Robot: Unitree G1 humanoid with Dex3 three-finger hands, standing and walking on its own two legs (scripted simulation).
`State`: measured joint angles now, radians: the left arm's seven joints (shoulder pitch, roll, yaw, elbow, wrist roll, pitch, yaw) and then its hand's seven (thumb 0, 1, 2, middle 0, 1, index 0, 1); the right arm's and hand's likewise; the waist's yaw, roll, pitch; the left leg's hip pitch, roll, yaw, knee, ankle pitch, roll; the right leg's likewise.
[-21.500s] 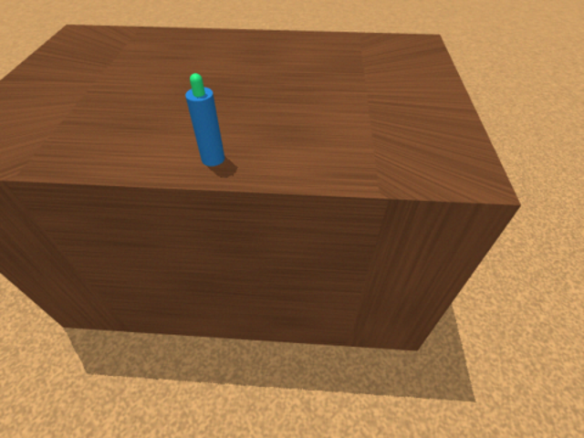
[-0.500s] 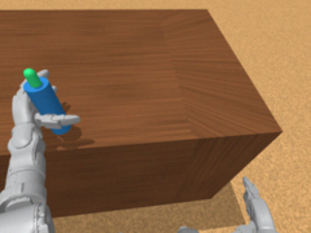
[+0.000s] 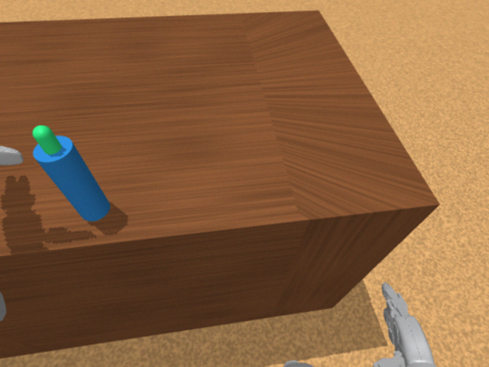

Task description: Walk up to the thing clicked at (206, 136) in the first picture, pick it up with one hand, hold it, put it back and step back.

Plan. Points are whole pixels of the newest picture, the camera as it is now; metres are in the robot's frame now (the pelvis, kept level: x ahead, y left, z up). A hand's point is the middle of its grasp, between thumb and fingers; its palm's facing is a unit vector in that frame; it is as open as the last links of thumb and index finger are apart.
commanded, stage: sink last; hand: left
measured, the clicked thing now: (71, 175) +0.41 +0.24 +0.10
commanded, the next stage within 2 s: home in 1.10 s
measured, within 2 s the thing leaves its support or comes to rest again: neither
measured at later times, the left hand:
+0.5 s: hand out of the picture +0.31 +0.30 +0.16, palm faces +0.41 -0.83 -0.38, open 17.5 cm
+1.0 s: hand out of the picture +0.17 +0.23 +0.18, palm faces +0.42 -0.80 -0.44, open 17.4 cm
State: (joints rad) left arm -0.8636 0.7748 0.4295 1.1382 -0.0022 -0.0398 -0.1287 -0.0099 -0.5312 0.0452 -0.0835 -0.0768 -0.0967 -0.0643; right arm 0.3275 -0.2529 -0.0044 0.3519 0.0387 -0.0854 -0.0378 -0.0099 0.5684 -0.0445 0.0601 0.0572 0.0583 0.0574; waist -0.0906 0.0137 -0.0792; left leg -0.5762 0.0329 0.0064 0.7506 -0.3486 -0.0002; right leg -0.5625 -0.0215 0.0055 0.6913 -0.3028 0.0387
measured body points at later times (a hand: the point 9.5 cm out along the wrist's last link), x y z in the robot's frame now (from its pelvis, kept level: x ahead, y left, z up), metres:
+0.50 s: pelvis +0.04 +0.01 +0.01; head +0.04 -0.01 +0.46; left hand +0.28 +0.35 +0.18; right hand +0.20 -0.23 -0.06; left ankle +0.01 +0.12 -0.71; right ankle +0.02 -0.15 -0.71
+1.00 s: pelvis +0.00 -0.03 +0.02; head -0.01 -0.05 +0.47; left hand +0.15 +0.27 +0.20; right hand +0.18 -0.28 -0.06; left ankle +0.01 +0.12 -0.71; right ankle +0.02 -0.15 -0.71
